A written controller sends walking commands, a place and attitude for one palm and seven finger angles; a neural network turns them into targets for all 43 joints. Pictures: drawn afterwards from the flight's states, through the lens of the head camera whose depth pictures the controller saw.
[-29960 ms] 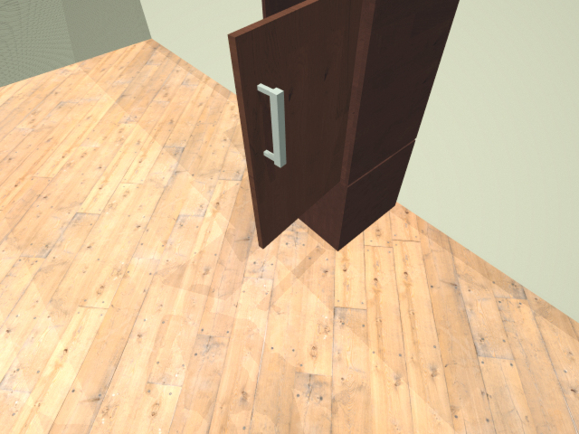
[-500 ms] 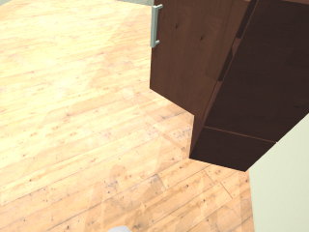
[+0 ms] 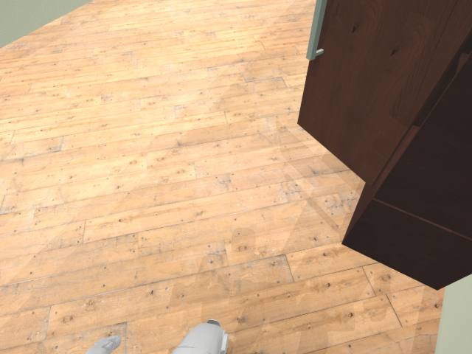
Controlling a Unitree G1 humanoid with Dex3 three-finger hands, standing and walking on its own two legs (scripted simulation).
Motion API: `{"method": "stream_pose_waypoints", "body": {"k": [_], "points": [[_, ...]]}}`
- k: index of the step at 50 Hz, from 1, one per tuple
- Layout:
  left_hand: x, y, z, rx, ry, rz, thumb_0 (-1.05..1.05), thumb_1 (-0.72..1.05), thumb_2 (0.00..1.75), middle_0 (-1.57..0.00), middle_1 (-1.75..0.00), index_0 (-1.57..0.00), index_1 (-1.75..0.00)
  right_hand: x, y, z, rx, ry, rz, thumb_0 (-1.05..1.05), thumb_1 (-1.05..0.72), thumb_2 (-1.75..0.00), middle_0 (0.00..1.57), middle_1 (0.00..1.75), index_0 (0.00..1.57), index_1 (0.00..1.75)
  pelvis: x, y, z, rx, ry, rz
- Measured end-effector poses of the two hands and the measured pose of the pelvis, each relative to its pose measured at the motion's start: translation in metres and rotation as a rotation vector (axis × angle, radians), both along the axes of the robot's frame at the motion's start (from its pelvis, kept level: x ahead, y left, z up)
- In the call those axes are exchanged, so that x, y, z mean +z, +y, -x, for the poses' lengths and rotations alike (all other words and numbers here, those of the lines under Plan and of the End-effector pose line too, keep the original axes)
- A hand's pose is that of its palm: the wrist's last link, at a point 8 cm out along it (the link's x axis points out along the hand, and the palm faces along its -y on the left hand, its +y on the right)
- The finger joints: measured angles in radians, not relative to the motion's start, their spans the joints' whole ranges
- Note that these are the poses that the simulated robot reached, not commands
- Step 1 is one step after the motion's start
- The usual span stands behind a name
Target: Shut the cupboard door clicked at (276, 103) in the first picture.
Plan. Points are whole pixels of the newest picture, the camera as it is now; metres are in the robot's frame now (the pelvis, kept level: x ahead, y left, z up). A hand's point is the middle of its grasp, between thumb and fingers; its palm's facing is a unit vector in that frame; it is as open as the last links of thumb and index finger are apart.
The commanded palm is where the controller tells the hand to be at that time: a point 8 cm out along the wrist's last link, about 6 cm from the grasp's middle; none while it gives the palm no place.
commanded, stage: walk to a spot facing it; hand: left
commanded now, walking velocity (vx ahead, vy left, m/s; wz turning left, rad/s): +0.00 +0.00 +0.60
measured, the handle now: (321, 27) +0.90 -0.20 +0.07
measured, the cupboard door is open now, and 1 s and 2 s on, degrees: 64 64 64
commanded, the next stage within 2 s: turn to face it in 1.66 s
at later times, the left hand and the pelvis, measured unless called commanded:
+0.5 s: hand out of the picture +0.01 +0.24 -0.16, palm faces +0.34 -0.90 -0.25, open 7.4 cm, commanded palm none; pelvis +0.00 +0.01 +0.01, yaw +19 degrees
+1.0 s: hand out of the picture +0.00 +0.13 -0.15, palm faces +0.65 -0.72 -0.23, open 7.4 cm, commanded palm none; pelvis +0.12 +0.00 +0.01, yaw +40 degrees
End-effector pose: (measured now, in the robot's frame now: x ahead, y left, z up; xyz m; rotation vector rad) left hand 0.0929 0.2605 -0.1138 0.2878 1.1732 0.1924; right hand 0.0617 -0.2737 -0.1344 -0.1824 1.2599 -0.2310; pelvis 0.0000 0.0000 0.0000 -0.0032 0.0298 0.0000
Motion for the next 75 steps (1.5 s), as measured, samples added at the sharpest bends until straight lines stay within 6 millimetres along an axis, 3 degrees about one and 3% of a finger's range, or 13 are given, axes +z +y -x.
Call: {"method": "stream_pose_waypoints", "body": {"k": [7, 17, 25, 34, 38, 42, 46, 50, 58, 61, 63, 70, 75], "points": [[-0.006, -0.011, 0.056, 0.127, 0.069, 0.037, 0.01, 0.91, 0.90, -0.20, -0.30, -0.21, -0.30, 0.006, 0.009, -0.039, 0.136, -0.002, -0.021, 0.01, -0.91, -0.90, 0.19, 0.30, 0.19, 0.30, 0.004, -0.006, -0.004, 0.114, -0.021, -0.032], [-0.041, 0.012, 0.129, 0.331, 0.156, 0.096, 0.01, 0.91, 0.90, -0.20, -0.30, -0.21, -0.30, 0.011, 0.072, -0.114, 0.377, -0.107, 0.001, 0.01, -0.91, -0.90, 0.19, 0.30, 0.20, 0.30, -0.011, 0.015, -0.002, 0.237, -0.032, -0.015], [-0.015, 0.024, 0.111, 0.380, 0.039, 0.080, 0.01, 0.91, 0.90, -0.20, -0.30, -0.20, -0.30, 0.023, 0.082, -0.113, 0.443, -0.097, -0.009, 0.00, -0.90, -0.90, 0.20, 0.30, 0.20, 0.30, 0.005, 0.011, -0.004, 0.323, -0.030, 0.016], [0.006, 0.007, 0.069, 0.390, -0.097, 0.008, 0.01, 0.91, 0.90, -0.20, -0.30, -0.20, -0.30, -0.005, 0.043, -0.114, 0.450, 0.012, -0.046, 0.01, -0.90, -0.90, 0.20, 0.30, 0.20, 0.30, -0.003, -0.018, -0.037, 0.426, -0.004, -0.018], [0.013, -0.015, 0.078, 0.476, -0.092, -0.003, 0.01, 0.91, 0.90, -0.20, -0.30, -0.20, -0.30, -0.009, 0.034, -0.134, 0.495, 0.071, -0.046, 0.01, -0.90, -0.90, 0.20, 0.30, 0.20, 0.30, 0.002, -0.024, -0.056, 0.493, -0.010, -0.027], [0.015, -0.041, 0.094, 0.568, -0.019, 0.033, 0.01, 0.91, 0.90, -0.20, -0.30, -0.20, -0.30, 0.000, 0.043, -0.166, 0.544, 0.072, -0.067, 0.01, -0.91, -0.90, 0.19, 0.30, 0.20, 0.30, 0.013, -0.021, -0.080, 0.552, -0.006, -0.046], [0.009, -0.069, 0.110, 0.663, 0.048, 0.085, 0.01, 0.91, 0.90, -0.20, -0.30, -0.20, -0.30, 0.001, 0.067, -0.204, 0.620, 0.076, -0.077, 0.01, -0.91, -0.90, 0.19, 0.30, 0.19, 0.30, 0.014, -0.015, -0.099, 0.622, -0.009, -0.048], [-0.002, -0.096, 0.130, 0.777, 0.125, 0.149, 0.01, 0.91, 0.90, -0.20, -0.30, -0.20, -0.30, -0.001, 0.110, -0.247, 0.728, 0.071, -0.084, 0.01, -0.91, -0.90, 0.19, 0.30, 0.19, 0.30, 0.010, -0.002, -0.116, 0.691, -0.017, -0.039], [-0.023, -0.126, 0.166, 0.971, 0.307, 0.290, 0.01, 0.91, 0.90, -0.20, -0.30, -0.21, -0.30, 0.000, 0.254, -0.345, 0.973, -0.095, -0.123, 0.01, -0.91, -0.90, 0.19, 0.30, 0.19, 0.30, -0.009, 0.051, -0.148, 0.791, -0.022, -0.031], [-0.037, -0.108, 0.169, 1.002, 0.341, 0.325, 0.01, 0.91, 0.90, -0.20, -0.30, -0.21, -0.30, -0.001, 0.300, -0.372, 1.015, -0.211, -0.133, 0.01, -0.91, -0.90, 0.19, 0.30, 0.19, 0.30, -0.024, 0.081, -0.156, 0.824, -0.035, -0.011], [-0.042, -0.079, 0.160, 1.007, 0.312, 0.303, 0.01, 0.91, 0.90, -0.20, -0.30, -0.21, -0.30, 0.002, 0.314, -0.378, 1.025, -0.229, -0.123, 0.00, -0.91, -0.90, 0.19, 0.30, 0.20, 0.30, -0.023, 0.092, -0.161, 0.836, -0.050, -0.023], [-0.025, 0.057, 0.071, 0.967, -0.015, 0.142, 0.01, 0.91, 0.90, -0.20, -0.30, -0.20, -0.30, 0.020, 0.318, -0.371, 1.025, -0.109, -0.044, 0.00, -0.91, -0.90, 0.20, 0.30, 0.20, 0.30, 0.002, 0.129, -0.188, 0.895, -0.056, -0.010], [-0.005, 0.125, 0.007, 0.922, -0.150, 0.094, 0.01, 0.91, 0.90, -0.19, -0.30, -0.20, -0.30, 0.023, 0.312, -0.362, 0.959, -0.003, -0.026, 0.00, -0.90, -0.90, 0.20, 0.30, 0.20, 0.30, 0.013, 0.159, -0.218, 0.918, -0.046, -0.001]]}}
